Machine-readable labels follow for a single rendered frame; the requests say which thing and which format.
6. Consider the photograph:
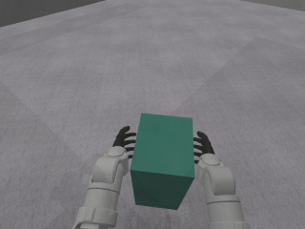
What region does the carton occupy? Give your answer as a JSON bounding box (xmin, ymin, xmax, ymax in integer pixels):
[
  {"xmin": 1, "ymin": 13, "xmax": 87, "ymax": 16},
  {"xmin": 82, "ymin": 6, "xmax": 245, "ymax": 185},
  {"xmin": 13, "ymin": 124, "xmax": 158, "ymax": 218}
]
[{"xmin": 130, "ymin": 113, "xmax": 195, "ymax": 210}]

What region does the robot right forearm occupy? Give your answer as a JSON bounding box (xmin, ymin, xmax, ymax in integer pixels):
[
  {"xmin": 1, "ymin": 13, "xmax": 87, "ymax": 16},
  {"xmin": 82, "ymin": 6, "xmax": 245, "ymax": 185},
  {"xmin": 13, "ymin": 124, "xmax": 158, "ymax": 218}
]
[{"xmin": 197, "ymin": 153, "xmax": 251, "ymax": 229}]

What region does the robot left forearm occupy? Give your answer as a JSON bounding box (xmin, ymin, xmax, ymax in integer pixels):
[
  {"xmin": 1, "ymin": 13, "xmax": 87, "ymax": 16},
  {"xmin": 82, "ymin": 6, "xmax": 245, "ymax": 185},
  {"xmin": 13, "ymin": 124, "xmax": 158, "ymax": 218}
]
[{"xmin": 72, "ymin": 146, "xmax": 129, "ymax": 229}]

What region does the right robot hand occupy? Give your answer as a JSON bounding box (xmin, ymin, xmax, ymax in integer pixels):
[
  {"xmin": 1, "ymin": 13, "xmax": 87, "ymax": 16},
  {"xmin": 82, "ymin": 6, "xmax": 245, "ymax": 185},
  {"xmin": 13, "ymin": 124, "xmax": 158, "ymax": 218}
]
[{"xmin": 193, "ymin": 131, "xmax": 215, "ymax": 164}]

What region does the left robot hand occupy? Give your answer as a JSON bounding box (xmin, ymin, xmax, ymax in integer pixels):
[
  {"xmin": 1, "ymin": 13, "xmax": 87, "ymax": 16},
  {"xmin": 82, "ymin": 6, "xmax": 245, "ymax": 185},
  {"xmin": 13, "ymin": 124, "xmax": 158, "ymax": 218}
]
[{"xmin": 112, "ymin": 126, "xmax": 136, "ymax": 158}]

